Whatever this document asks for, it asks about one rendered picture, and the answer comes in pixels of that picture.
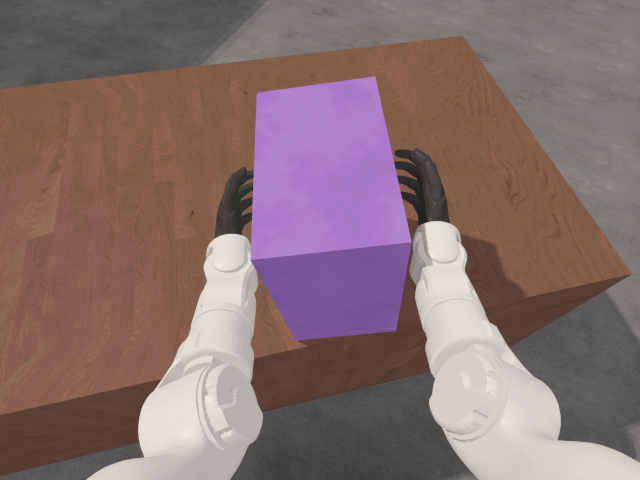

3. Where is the carton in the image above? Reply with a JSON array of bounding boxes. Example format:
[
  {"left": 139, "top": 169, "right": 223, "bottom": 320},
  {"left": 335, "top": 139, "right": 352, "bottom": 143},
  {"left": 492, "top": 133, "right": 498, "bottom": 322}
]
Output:
[{"left": 250, "top": 76, "right": 412, "bottom": 341}]

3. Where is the left robot hand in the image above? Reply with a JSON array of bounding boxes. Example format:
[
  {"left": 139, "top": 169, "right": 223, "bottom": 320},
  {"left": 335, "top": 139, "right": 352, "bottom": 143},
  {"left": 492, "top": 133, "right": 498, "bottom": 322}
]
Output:
[{"left": 215, "top": 167, "right": 254, "bottom": 238}]

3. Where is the robot left forearm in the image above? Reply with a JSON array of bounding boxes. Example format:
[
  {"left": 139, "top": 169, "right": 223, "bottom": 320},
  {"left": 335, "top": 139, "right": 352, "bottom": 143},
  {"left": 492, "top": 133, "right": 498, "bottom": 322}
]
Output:
[{"left": 138, "top": 234, "right": 258, "bottom": 450}]

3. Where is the pedestal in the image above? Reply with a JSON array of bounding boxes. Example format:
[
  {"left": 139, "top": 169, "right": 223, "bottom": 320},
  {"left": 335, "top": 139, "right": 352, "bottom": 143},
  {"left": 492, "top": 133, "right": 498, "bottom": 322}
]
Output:
[{"left": 0, "top": 36, "right": 632, "bottom": 476}]

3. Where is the right robot hand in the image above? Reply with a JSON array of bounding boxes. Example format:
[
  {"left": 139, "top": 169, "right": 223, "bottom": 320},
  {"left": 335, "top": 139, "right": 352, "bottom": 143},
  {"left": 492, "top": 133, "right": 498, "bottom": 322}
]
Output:
[{"left": 394, "top": 148, "right": 450, "bottom": 226}]

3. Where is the robot left upper arm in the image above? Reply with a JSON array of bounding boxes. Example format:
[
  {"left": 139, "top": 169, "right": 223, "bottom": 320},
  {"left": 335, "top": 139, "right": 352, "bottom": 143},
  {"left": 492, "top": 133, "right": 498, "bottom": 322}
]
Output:
[{"left": 86, "top": 363, "right": 263, "bottom": 480}]

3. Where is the robot right forearm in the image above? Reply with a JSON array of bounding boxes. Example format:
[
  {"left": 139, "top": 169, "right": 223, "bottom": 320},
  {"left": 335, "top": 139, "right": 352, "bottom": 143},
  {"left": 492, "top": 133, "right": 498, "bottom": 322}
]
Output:
[{"left": 410, "top": 221, "right": 533, "bottom": 378}]

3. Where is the robot right upper arm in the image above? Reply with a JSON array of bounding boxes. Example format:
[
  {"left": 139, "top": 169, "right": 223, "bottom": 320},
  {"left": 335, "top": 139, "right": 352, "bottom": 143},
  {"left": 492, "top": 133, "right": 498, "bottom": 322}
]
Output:
[{"left": 429, "top": 350, "right": 640, "bottom": 480}]

